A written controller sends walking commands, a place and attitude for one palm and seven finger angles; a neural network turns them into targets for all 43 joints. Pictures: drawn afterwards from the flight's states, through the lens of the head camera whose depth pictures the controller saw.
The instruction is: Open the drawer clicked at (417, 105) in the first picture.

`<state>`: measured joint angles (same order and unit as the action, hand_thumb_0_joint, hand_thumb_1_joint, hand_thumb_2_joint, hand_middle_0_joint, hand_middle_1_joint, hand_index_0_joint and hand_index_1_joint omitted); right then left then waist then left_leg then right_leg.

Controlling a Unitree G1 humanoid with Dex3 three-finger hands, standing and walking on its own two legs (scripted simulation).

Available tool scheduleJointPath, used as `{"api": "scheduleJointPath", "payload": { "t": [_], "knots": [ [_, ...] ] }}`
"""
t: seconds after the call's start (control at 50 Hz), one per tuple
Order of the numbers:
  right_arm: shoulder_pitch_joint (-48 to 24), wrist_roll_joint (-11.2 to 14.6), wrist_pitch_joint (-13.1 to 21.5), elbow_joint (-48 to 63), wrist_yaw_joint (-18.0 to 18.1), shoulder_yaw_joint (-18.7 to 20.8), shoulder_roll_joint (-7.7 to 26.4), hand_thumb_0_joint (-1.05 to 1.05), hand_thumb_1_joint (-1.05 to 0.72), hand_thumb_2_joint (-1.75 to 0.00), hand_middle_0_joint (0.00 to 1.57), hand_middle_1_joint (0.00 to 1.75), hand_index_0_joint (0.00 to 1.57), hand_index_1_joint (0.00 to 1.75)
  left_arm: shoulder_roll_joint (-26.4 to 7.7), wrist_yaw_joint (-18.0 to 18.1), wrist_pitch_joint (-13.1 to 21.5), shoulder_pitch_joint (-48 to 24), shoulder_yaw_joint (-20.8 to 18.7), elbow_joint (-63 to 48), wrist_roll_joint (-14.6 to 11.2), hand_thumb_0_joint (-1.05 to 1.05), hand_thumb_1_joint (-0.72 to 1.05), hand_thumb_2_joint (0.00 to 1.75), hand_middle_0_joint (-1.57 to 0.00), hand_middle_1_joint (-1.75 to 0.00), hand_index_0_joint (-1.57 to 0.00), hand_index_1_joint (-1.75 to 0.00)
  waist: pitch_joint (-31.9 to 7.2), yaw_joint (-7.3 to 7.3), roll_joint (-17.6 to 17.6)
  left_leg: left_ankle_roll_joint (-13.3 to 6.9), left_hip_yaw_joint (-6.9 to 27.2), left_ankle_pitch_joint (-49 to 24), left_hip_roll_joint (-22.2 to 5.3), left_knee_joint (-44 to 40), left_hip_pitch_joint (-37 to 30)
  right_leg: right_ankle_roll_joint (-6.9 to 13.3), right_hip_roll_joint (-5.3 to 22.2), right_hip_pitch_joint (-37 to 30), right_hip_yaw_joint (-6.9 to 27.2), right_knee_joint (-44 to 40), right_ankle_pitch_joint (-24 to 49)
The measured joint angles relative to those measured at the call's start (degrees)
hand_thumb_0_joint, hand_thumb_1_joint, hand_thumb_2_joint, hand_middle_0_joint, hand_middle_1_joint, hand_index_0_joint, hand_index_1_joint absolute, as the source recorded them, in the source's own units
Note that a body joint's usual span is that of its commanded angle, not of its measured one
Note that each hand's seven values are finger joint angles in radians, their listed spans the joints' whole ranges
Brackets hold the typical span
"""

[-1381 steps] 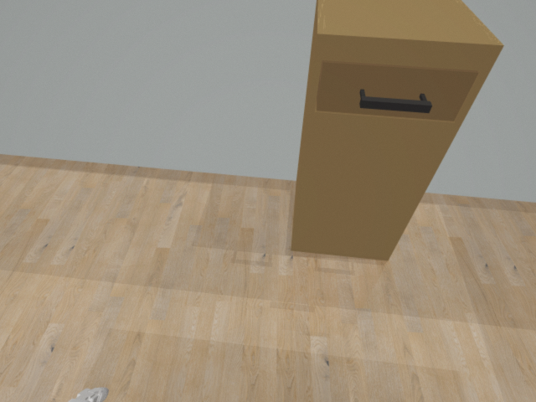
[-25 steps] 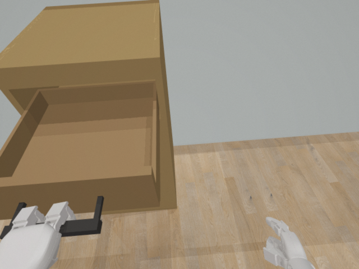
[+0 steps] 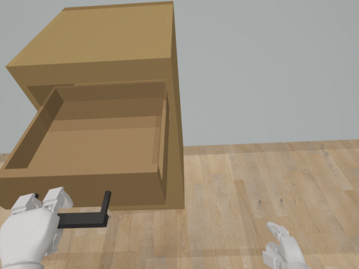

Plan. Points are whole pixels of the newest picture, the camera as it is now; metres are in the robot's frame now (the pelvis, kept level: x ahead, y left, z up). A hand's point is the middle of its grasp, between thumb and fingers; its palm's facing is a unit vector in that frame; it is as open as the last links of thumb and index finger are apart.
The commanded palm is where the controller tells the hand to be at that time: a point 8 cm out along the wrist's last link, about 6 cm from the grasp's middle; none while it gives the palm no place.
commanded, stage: open the thumb to release the handle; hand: left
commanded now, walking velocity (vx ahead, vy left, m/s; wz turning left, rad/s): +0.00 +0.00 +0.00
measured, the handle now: (66, 209) +0.21 +0.27 +0.06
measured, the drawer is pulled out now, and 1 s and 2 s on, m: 0.30 0.30 0.30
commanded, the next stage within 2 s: lift the hand off the handle in 0.24 s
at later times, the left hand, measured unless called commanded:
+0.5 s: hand (56, 236) +0.16 +0.28 +0.04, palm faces +0.04 -0.07 -1.00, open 13.7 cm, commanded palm +0.13 +0.27 +0.09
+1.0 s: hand (40, 224) +0.16 +0.29 +0.08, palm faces +0.06 -0.06 -1.00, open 13.4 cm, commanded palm +0.14 +0.28 +0.14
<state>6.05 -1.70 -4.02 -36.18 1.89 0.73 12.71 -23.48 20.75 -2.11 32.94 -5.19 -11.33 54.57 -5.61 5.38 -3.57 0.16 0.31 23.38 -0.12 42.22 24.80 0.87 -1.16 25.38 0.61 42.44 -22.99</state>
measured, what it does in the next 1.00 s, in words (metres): stands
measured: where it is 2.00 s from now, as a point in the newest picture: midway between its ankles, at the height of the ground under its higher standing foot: outside the picture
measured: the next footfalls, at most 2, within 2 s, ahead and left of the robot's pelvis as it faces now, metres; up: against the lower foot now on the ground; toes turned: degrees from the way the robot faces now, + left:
none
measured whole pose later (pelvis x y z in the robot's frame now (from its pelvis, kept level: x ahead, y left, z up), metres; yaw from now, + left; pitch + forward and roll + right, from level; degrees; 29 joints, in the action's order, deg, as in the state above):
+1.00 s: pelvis -0.01 +0.01 +0.01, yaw +1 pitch +2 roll +0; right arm 5.0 -1.0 -2.8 -36.8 3.6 0.5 13.6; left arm -26.5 13.8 -2.1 25.5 -3.5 -12.5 53.4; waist -2.4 6.5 -4.5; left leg -0.5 1.0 19.0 0.6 35.3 18.2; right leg 0.2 -0.4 17.9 0.0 34.4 -18.4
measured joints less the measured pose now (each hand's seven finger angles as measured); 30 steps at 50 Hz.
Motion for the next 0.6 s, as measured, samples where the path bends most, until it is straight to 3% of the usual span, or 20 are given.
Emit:
{"api": "scheduleJointPath", "payload": {
  "t": [0.12,0.3,0.46,0.6],
  "knots": [
    [-0.6,-0.21,0.25,0.86,0.13,-0.16,0.97,0.01,-0.91,-0.9,0.2,0.3,0.2,0.3,-0.4,-2.66,0.54,0.36,1.26,-0.33,0.26,-0.01,0.11,0.56,-0.35,-1.26,-0.37,-1.27,0.55,0.3,-0.06,0.06,0.14,-1.04,0.05,-1.55,-1.38,0.04,0.07,-1.4,-0.13,-1.46,0.93],
    [-1.14,-0.45,0.85,0.46,0.9,0.28,0.74,0.01,-0.91,-0.9,0.2,0.3,0.2,0.3,-1.34,-2.18,3.91,-3.03,-0.27,2.75,1.37,0.0,-0.35,0.36,-0.32,-1.21,-0.34,-1.22,1.97,1.0,0.75,0.17,0.76,-1.9,0.02,-1.69,-1.11,0.18,0.04,-1.54,-0.74,-2.05,1.81],
    [-0.46,-0.46,1.57,-0.49,0.79,0.42,-0.13,0.01,-0.91,-0.9,0.2,0.3,0.2,0.3,0.68,-1.54,3.7,-6.16,1.4,4.3,1.9,0.0,-0.47,0.31,-0.32,-1.21,-0.33,-1.21,1.91,0.79,0.35,-0.15,0.86,-2.26,0.39,-1.42,-0.08,-0.16,0.4,-0.74,-0.84,-2.08,2.24],
    [0.2,-0.2,1.08,-1.21,0.63,-0.1,-0.92,0.01,-0.9,-0.9,0.2,0.3,0.2,0.3,0.48,-1.04,2.74,-7.46,3.02,4.93,3.13,0.0,-0.49,0.3,-0.32,-1.2,-0.34,-1.23,1.61,0.58,0.35,-0.37,0.26,-2.32,0.5,-1.73,-0.39,-0.38,0.52,-0.75,-0.23,-2.13,2.34]
  ]
}}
